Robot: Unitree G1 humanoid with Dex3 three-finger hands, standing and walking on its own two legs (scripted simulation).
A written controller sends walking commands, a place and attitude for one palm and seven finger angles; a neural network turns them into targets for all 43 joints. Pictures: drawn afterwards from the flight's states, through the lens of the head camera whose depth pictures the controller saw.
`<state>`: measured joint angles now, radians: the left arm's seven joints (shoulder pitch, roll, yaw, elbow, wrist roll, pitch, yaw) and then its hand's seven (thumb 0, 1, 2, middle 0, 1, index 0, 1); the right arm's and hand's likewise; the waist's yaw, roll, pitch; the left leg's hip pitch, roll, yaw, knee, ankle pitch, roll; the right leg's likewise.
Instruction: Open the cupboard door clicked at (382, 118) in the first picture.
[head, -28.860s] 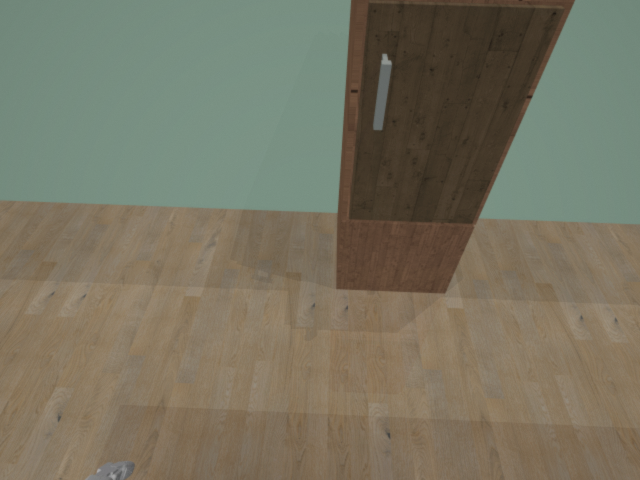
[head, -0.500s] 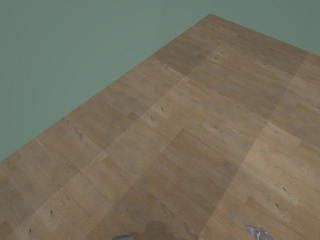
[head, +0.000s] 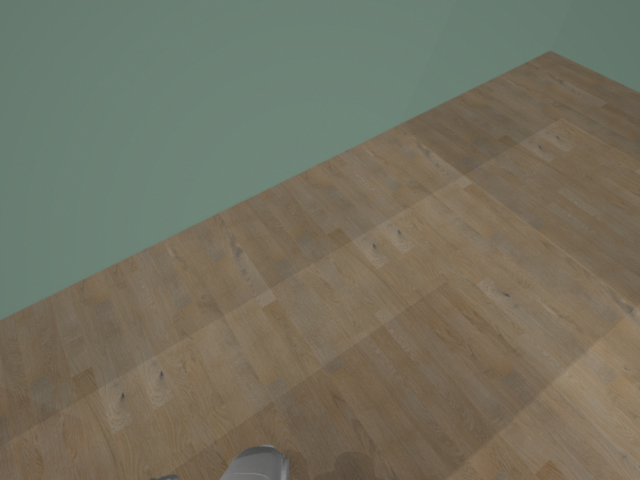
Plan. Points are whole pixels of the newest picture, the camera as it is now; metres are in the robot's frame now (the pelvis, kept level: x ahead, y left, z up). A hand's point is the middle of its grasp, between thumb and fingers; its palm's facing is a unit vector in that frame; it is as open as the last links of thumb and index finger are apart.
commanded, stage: turn to face it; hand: left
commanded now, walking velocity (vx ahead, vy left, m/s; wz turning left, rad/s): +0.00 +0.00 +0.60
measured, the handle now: out of the picture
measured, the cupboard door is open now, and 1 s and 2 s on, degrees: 50 50 50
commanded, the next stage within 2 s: none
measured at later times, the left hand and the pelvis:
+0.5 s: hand out of the picture +0.05 +0.25 -0.16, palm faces +0.28 -0.92 -0.26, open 7.4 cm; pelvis +0.00 +0.01 +0.00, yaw +17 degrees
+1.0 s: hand out of the picture -0.07 +0.19 -0.19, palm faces +0.59 -0.77 -0.23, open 7.4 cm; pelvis +0.01 +0.00 -0.02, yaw +37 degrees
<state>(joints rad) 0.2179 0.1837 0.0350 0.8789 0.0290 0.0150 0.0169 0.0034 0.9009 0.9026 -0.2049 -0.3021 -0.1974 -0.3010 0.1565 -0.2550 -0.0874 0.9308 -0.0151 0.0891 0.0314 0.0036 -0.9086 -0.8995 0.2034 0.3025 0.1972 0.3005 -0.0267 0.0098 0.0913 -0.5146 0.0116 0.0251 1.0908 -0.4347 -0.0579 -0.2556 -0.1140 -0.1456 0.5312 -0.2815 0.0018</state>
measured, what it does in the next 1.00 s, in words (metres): steps on the spot, turning left: left foot, then right foot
